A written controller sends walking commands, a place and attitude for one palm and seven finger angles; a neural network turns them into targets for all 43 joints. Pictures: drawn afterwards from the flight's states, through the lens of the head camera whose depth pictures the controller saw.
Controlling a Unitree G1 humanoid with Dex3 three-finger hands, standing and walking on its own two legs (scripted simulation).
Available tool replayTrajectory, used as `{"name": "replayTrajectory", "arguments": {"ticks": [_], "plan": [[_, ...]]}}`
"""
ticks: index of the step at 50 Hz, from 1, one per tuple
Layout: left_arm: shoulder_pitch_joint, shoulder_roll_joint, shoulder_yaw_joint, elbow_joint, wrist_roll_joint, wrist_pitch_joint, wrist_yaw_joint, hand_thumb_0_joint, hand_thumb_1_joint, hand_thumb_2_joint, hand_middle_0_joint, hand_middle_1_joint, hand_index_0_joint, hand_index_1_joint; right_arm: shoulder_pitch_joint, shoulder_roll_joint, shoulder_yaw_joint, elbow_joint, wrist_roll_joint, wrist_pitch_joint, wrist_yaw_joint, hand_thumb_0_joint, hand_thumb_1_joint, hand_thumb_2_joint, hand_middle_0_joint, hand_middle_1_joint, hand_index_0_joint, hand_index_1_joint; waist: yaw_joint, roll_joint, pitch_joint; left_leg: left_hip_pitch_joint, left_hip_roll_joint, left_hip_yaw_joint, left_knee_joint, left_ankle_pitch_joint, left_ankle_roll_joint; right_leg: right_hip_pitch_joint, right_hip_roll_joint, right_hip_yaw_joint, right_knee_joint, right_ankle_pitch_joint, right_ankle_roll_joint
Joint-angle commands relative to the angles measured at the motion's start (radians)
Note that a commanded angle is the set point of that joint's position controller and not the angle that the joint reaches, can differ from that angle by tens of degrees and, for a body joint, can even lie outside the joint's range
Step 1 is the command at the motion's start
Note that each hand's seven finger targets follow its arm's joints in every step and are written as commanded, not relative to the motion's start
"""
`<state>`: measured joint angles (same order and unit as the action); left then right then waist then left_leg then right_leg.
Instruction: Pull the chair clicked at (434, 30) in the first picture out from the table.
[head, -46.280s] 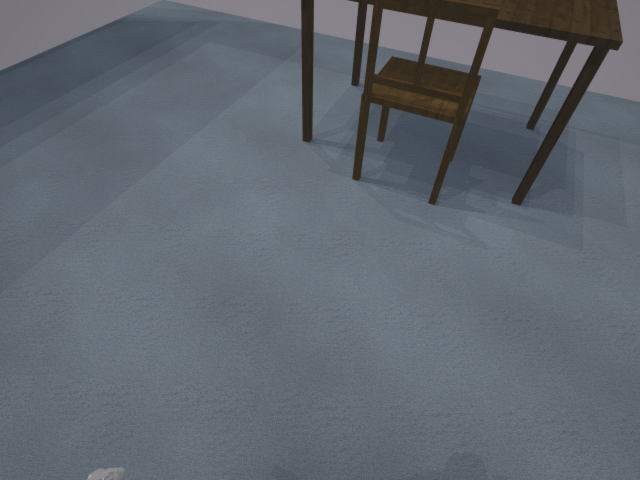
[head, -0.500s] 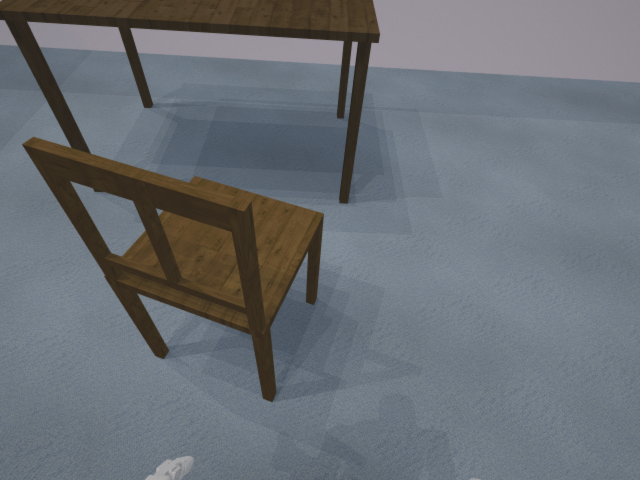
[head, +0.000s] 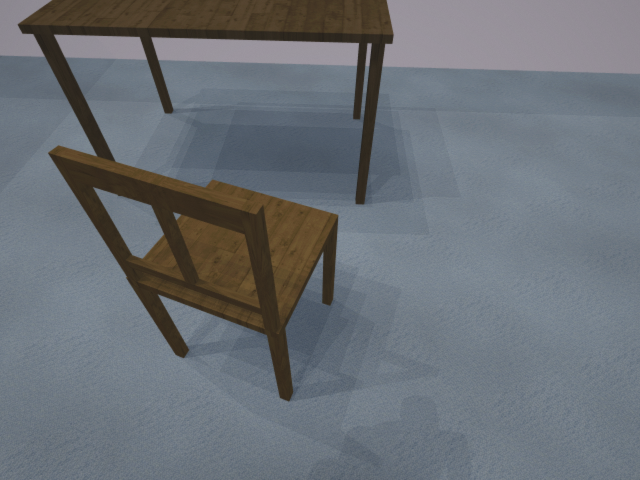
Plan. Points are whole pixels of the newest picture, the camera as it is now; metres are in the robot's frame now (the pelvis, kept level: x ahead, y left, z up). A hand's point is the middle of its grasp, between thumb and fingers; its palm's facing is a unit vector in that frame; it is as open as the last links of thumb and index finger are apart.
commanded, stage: let the arm hang, fingers relaxed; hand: left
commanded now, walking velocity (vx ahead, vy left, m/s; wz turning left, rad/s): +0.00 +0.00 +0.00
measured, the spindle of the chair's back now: (177, 245) +0.54 +0.32 -0.12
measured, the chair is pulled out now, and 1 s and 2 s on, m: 0.66 0.66 0.66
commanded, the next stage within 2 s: look to check the result in 0.36 s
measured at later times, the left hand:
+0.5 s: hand out of the picture -0.02 +0.14 -0.18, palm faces +0.04 -0.99 -0.15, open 7.3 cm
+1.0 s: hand out of the picture -0.01 +0.13 -0.18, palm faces +0.04 -0.99 -0.15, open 7.3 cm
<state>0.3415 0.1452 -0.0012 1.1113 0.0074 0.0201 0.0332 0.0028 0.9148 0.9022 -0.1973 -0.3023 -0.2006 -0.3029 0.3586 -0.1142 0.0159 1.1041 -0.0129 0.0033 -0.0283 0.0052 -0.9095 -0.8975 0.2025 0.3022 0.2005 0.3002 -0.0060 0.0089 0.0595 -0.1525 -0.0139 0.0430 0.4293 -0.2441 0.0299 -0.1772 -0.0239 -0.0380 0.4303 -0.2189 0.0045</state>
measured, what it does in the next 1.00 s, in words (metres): stands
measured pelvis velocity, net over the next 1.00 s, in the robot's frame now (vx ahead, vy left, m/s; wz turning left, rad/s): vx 0.01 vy -0.02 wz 0.00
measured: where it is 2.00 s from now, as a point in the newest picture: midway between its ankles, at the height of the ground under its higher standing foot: outside the picture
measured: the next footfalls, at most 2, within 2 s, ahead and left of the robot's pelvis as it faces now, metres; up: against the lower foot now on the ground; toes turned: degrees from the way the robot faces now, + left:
none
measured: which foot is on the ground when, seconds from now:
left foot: down 0.00-1.00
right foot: down 0.00-1.00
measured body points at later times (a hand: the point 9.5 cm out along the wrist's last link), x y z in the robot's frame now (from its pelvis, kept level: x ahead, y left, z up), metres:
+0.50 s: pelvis +0.00 -0.01 +0.00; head +0.02 -0.01 +0.45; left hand -0.02 +0.19 -0.16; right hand -0.04 -0.21 -0.16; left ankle -0.01 +0.10 -0.74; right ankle +0.01 -0.12 -0.74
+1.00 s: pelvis +0.01 -0.02 +0.00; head +0.03 -0.02 +0.45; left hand -0.01 +0.18 -0.16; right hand -0.03 -0.22 -0.16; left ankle -0.01 +0.10 -0.74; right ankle +0.01 -0.12 -0.74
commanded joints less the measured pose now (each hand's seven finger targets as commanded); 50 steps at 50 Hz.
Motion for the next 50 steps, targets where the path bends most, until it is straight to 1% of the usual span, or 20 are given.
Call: {"name": "replayTrajectory", "arguments": {"ticks": [1, 5, 7, 8, 9, 12, 16, 17, 21, 24, 29, 31, 35, 36, 38, 40, 43, 46, 49, 50], "plan": [[0.068, 0.065, 0.011, -0.023, 0.004, -0.017, 0.006, 0.0, 0.9, 0.9, -0.2, -0.3, -0.2, -0.3, 0.1, -0.087, -0.022, -0.009, -0.001, -0.014, -0.011, 0.0, -0.9, -0.9, 0.2, 0.3, 0.2, 0.3, 0.001, -0.002, 0.073, -0.076, 0.104, -0.102, -0.107, 0.008, 0.026, -0.043, -0.064, 0.08, -0.083, -0.002, -0.045], [0.08, 0.051, 0.014, -0.018, 0.006, -0.019, 0.007, 0.0, 0.9, 0.9, -0.2, -0.3, -0.2, -0.3, 0.102, -0.078, -0.025, -0.007, -0.003, -0.016, -0.011, 0.0, -0.9, -0.9, 0.2, 0.3, 0.2, 0.3, 0.0, -0.014, 0.074, -0.077, 0.1, -0.103, -0.108, -0.009, 0.022, -0.056, -0.065, 0.086, -0.077, -0.006, -0.046], [0.085, 0.044, 0.015, -0.02, 0.007, -0.019, 0.008, 0.0, 0.9, 0.9, -0.2, -0.3, -0.2, -0.3, 0.104, -0.074, -0.026, -0.006, -0.004, -0.017, -0.011, 0.0, -0.9, -0.9, 0.2, 0.3, 0.2, 0.3, 0.0, 0.003, 0.072, -0.079, 0.103, -0.105, -0.114, -0.019, 0.023, -0.058, -0.062, 0.081, -0.072, -0.004, -0.046], [0.087, 0.041, 0.015, -0.019, 0.007, -0.02, 0.007, 0.0, 0.9, 0.9, -0.2, -0.3, -0.2, -0.3, 0.103, -0.073, -0.026, -0.007, -0.004, -0.018, -0.012, 0.0, -0.9, -0.9, 0.2, 0.3, 0.2, 0.3, 0.002, 0.017, 0.072, -0.078, 0.103, -0.104, -0.114, -0.013, 0.023, -0.058, -0.064, 0.08, -0.071, 0.004, -0.045], [0.089, 0.04, 0.016, -0.019, 0.007, -0.022, 0.007, 0.0, 0.9, 0.9, -0.2, -0.3, -0.2, -0.3, 0.103, -0.068, -0.026, -0.006, -0.003, -0.019, -0.013, 0.0, -0.9, -0.9, 0.2, 0.3, 0.2, 0.3, 0.002, 0.005, 0.061, -0.072, 0.103, -0.104, -0.109, 0.004, 0.023, -0.052, -0.064, 0.083, -0.07, 0.016, -0.046], [0.09, 0.032, 0.017, -0.02, 0.007, -0.021, 0.008, 0.0, 0.9, 0.9, -0.2, -0.3, -0.2, -0.3, 0.107, -0.064, -0.026, -0.006, -0.004, -0.019, -0.014, 0.0, -0.9, -0.9, 0.2, 0.3, 0.2, 0.3, 0.0, 0.002, 0.073, -0.08, 0.103, -0.103, -0.107, 0.004, 0.021, -0.056, -0.062, 0.082, -0.07, 0.012, -0.046], [0.092, 0.028, 0.018, -0.019, 0.006, -0.024, 0.008, 0.0, 0.9, 0.9, -0.2, -0.3, -0.2, -0.3, 0.112, -0.059, -0.025, -0.006, -0.002, -0.021, -0.016, 0.0, -0.9, -0.9, 0.2, 0.3, 0.2, 0.3, 0.002, 0.005, 0.058, -0.064, 0.103, -0.093, -0.092, 0.054, 0.021, -0.044, -0.064, 0.078, -0.072, 0.039, -0.046], [0.091, 0.029, 0.018, -0.021, 0.006, -0.024, 0.008, 0.0, 0.9, 0.9, -0.2, -0.3, -0.2, -0.3, 0.112, -0.058, -0.026, -0.003, -0.003, -0.022, -0.016, 0.0, -0.9, -0.9, 0.2, 0.3, 0.2, 0.3, 0.0, 0.01, 0.059, -0.065, 0.102, -0.096, -0.093, 0.058, 0.019, -0.045, -0.064, 0.085, -0.07, 0.04, -0.047], [0.092, 0.026, 0.017, -0.021, 0.004, -0.027, 0.008, 0.0, 0.9, 0.9, -0.2, -0.3, -0.2, -0.3, 0.116, -0.056, -0.025, -0.001, -0.002, -0.02, -0.016, 0.0, -0.9, -0.9, 0.2, 0.3, 0.2, 0.3, 0.0, -0.02, 0.044, -0.048, 0.102, -0.089, -0.078, 0.089, 0.02, -0.034, -0.067, 0.084, -0.077, 0.059, -0.05], [0.091, 0.032, 0.019, -0.024, 0.003, -0.028, 0.008, 0.0, 0.9, 0.9, -0.2, -0.3, -0.2, -0.3, 0.115, -0.059, -0.026, 0.002, -0.002, -0.022, -0.016, 0.0, -0.9, -0.9, 0.2, 0.3, 0.2, 0.3, 0.0, -0.003, 0.046, -0.043, 0.102, -0.086, -0.079, 0.101, 0.015, -0.033, -0.07, 0.09, -0.077, 0.065, -0.051], [0.085, 0.037, 0.018, -0.02, 0.002, -0.028, 0.008, 0.0, 0.9, 0.9, -0.2, -0.3, -0.2, -0.3, 0.117, -0.059, -0.024, 0.007, -0.002, -0.021, -0.017, 0.0, -0.9, -0.9, 0.2, 0.3, 0.2, 0.3, -0.001, 0.001, 0.048, -0.035, 0.104, -0.086, -0.079, 0.123, 0.014, -0.028, -0.069, 0.087, -0.075, 0.081, -0.052], [0.083, 0.034, 0.017, -0.022, 0.001, -0.027, 0.008, 0.0, 0.9, 0.9, -0.2, -0.3, -0.2, -0.3, 0.119, -0.058, -0.025, 0.006, -0.001, -0.019, -0.017, 0.0, -0.9, -0.9, 0.2, 0.3, 0.2, 0.3, 0.001, -0.013, 0.056, -0.047, 0.104, -0.086, -0.08, 0.101, 0.016, -0.024, -0.067, 0.083, -0.081, 0.065, -0.052], [0.081, 0.039, 0.019, -0.022, 0.002, -0.026, 0.008, 0.0, 0.9, 0.9, -0.2, -0.3, -0.2, -0.3, 0.114, -0.061, -0.024, 0.01, -0.002, -0.02, -0.016, 0.0, -0.9, -0.9, 0.2, 0.3, 0.2, 0.3, 0.0, 0.002, 0.06, -0.042, 0.105, -0.087, -0.088, 0.097, 0.014, -0.031, -0.067, 0.088, -0.078, 0.06, -0.052], [0.086, 0.035, 0.017, -0.02, 0.002, -0.027, 0.008, 0.0, 0.9, 0.9, -0.2, -0.3, -0.2, -0.3, 0.113, -0.058, -0.024, 0.009, -0.002, -0.017, -0.016, 0.0, -0.9, -0.9, 0.2, 0.3, 0.2, 0.3, 0.002, -0.011, 0.069, -0.048, 0.105, -0.083, -0.085, 0.081, 0.015, -0.034, -0.066, 0.084, -0.086, 0.05, -0.052], [0.086, 0.036, 0.017, -0.02, 0.002, -0.028, 0.008, 0.0, 0.9, 0.9, -0.2, -0.3, -0.2, -0.3, 0.107, -0.062, -0.025, 0.008, -0.002, -0.017, -0.015, 0.0, -0.9, -0.9, 0.2, 0.3, 0.2, 0.3, 0.0, -0.012, 0.065, -0.037, 0.103, -0.083, -0.082, 0.087, 0.012, -0.041, -0.069, 0.094, -0.086, 0.053, -0.054], [0.084, 0.04, 0.018, -0.022, 0.002, -0.03, 0.007, 0.0, 0.9, 0.9, -0.2, -0.3, -0.2, -0.3, 0.109, -0.064, -0.025, 0.009, -0.002, -0.019, -0.016, 0.0, -0.9, -0.9, 0.2, 0.3, 0.2, 0.3, 0.0, -0.021, 0.04, -0.023, 0.104, -0.081, -0.078, 0.106, 0.012, -0.027, -0.07, 0.094, -0.082, 0.071, -0.053], [0.08, 0.036, 0.019, -0.021, 0.001, -0.029, 0.008, 0.0, 0.9, 0.9, -0.2, -0.3, -0.2, -0.3, 0.109, -0.062, -0.023, 0.011, -0.003, -0.021, -0.017, 0.0, -0.9, -0.9, 0.2, 0.3, 0.2, 0.3, -0.001, 0.003, 0.049, -0.027, 0.105, -0.082, -0.079, 0.127, 0.011, -0.024, -0.069, 0.09, -0.077, 0.087, -0.055], [0.081, 0.033, 0.018, -0.02, 0.002, -0.03, 0.008, 0.0, 0.9, 0.9, -0.2, -0.3, -0.2, -0.3, 0.11, -0.059, -0.022, 0.011, -0.001, -0.02, -0.017, 0.0, -0.9, -0.9, 0.2, 0.3, 0.2, 0.3, 0.0, -0.014, 0.054, -0.032, 0.106, -0.081, -0.078, 0.123, 0.013, -0.018, -0.067, 0.086, -0.083, 0.087, -0.055], [0.083, 0.036, 0.018, -0.018, 0.001, -0.03, 0.008, 0.0, 0.9, 0.9, -0.2, -0.3, -0.2, -0.3, 0.104, -0.061, -0.024, 0.013, -0.001, -0.02, -0.018, 0.0, -0.9, -0.9, 0.2, 0.3, 0.2, 0.3, -0.001, -0.001, 0.051, -0.021, 0.105, -0.08, -0.075, 0.136, 0.011, -0.02, -0.073, 0.091, -0.083, 0.096, -0.056], [0.082, 0.038, 0.019, -0.018, 0.001, -0.031, 0.007, 0.0, 0.9, 0.9, -0.2, -0.3, -0.2, -0.3, 0.104, -0.06, -0.024, 0.013, -0.001, -0.02, -0.018, 0.0, -0.9, -0.9, 0.2, 0.3, 0.2, 0.3, -0.001, -0.012, 0.047, -0.021, 0.104, -0.079, -0.076, 0.13, 0.009, -0.016, -0.073, 0.09, -0.084, 0.094, -0.055]]}}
